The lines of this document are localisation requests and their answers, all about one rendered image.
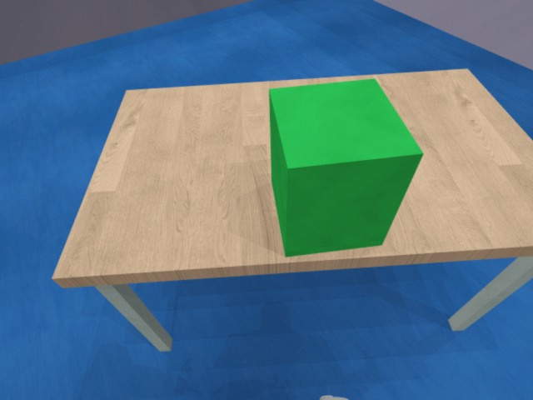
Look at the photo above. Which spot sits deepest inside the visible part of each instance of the table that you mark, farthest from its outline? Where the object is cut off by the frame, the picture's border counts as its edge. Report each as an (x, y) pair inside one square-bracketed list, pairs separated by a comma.
[(182, 190)]

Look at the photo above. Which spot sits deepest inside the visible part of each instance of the carton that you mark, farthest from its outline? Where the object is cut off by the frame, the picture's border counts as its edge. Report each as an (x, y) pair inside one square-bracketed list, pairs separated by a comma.
[(341, 162)]

